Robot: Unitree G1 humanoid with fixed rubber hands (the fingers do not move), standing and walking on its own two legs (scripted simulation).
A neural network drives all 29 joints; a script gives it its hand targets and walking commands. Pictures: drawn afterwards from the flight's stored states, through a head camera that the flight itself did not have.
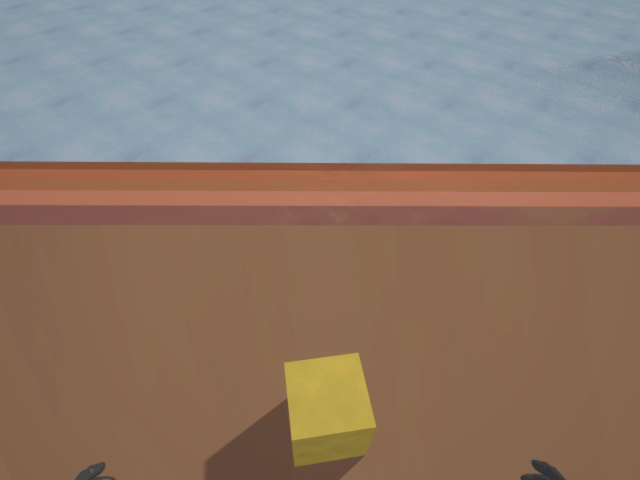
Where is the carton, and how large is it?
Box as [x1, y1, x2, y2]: [284, 353, 375, 466]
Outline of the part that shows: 358,353 284,363 294,466 365,454 375,428 375,423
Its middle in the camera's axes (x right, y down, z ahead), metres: +0.02 +0.48 +1.10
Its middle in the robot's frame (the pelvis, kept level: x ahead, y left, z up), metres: +0.44 -0.04 -0.66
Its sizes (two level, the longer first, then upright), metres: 0.210 0.200 0.250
